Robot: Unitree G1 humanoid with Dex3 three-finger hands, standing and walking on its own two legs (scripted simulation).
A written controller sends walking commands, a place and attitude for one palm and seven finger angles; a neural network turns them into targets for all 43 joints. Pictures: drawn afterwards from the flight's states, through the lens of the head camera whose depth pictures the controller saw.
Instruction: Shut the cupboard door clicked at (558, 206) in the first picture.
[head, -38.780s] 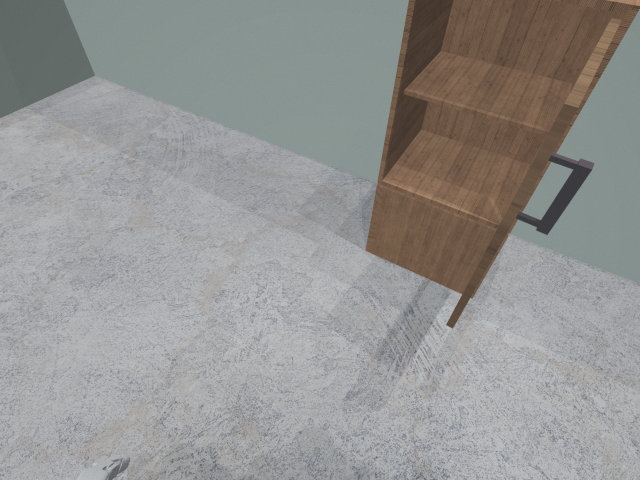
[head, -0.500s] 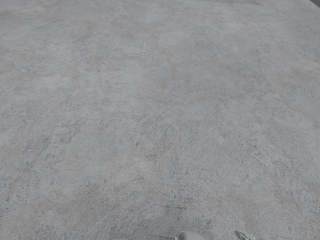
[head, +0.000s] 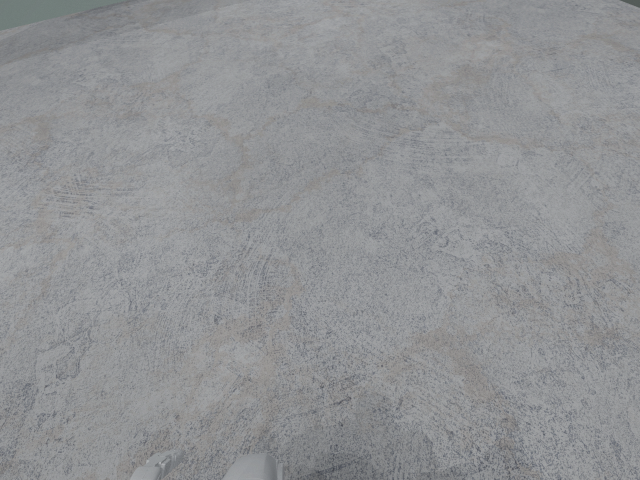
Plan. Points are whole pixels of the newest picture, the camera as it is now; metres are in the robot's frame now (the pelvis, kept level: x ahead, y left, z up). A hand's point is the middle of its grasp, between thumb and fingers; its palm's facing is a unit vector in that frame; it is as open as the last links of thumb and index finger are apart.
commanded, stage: turn to face it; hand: left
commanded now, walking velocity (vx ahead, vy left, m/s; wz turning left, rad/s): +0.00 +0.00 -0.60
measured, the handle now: out of the picture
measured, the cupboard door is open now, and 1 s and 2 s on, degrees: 57 57 57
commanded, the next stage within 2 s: none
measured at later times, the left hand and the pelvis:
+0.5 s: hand out of the picture +0.14 +0.24 -0.17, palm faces -0.22 -0.95 -0.21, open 7.4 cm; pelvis +0.02 +0.05 +0.00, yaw -17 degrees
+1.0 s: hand (255, 436) +0.20 +0.12 -0.15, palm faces -0.54 -0.81 -0.23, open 7.4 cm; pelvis +0.02 +0.00 +0.00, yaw -34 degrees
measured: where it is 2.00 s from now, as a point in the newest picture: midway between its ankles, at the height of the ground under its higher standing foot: outside the picture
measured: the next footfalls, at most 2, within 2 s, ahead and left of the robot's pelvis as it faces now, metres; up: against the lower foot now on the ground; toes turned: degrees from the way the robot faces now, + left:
left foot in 0.32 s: +0.09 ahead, +0.14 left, +0.00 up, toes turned -8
right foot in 0.74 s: -0.01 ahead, -0.11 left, +0.00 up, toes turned -30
